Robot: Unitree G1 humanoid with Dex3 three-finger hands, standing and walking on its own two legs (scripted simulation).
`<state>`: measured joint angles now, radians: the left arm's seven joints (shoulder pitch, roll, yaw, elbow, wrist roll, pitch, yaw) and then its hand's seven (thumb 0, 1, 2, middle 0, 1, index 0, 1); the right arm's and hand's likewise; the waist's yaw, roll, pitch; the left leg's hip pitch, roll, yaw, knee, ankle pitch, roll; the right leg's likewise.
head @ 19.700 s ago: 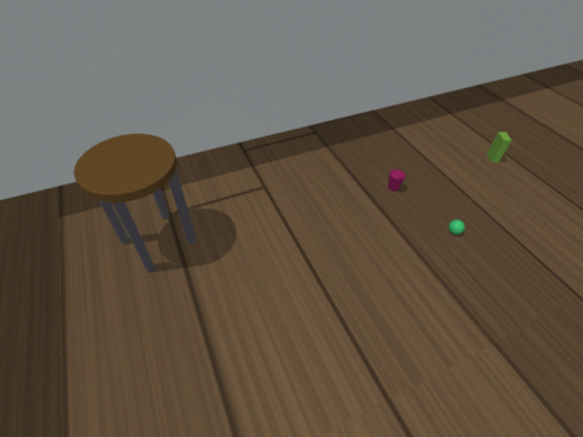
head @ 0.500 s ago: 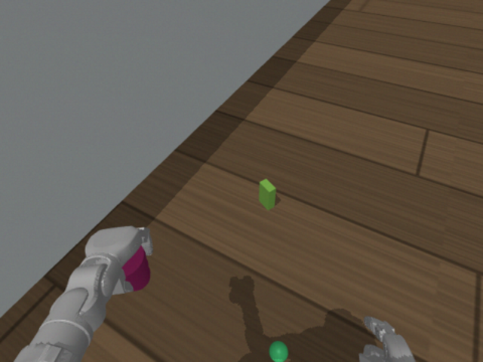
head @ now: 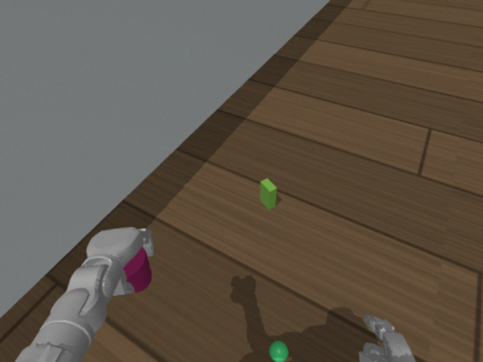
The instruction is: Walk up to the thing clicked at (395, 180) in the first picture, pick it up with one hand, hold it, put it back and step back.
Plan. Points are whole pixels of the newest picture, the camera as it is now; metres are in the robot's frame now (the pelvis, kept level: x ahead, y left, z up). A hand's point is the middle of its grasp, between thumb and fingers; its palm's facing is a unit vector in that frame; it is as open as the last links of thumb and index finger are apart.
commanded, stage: hold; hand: left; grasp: from above
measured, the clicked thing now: (132, 270) +0.31 +0.22 -0.08
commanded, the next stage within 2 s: crouch in 0.14 s
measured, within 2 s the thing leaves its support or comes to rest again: neither
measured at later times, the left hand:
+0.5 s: hand (128, 278) +0.29 +0.22 -0.07, palm faces -0.46 -0.07 -0.89, open 9.3 cm
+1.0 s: hand (154, 298) +0.33 +0.24 -0.30, palm faces -0.41 +0.02 -0.91, open 9.3 cm
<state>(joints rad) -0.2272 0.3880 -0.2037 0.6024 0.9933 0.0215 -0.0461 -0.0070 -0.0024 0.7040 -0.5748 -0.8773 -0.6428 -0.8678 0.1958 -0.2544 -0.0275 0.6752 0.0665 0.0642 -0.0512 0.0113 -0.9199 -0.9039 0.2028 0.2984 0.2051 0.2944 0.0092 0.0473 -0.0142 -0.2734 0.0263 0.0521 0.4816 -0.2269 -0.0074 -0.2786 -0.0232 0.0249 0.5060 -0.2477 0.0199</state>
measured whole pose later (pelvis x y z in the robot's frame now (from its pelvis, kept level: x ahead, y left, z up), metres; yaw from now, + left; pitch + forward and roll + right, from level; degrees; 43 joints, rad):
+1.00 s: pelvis -0.04 +0.01 -0.17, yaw +0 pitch +28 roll -2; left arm -0.57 0.38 -0.09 1.14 1.18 -0.03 0.40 -0.01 -0.01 0.70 -0.58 -0.86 -0.66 -0.85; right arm 0.22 -0.26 -0.09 0.75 -0.04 0.00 -0.01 0.01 -0.91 -0.90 0.20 0.30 0.21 0.29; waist -0.10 0.03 -0.21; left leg -1.43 0.04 -0.01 1.49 -0.56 0.01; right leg -1.39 -0.01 0.00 1.46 -0.57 0.04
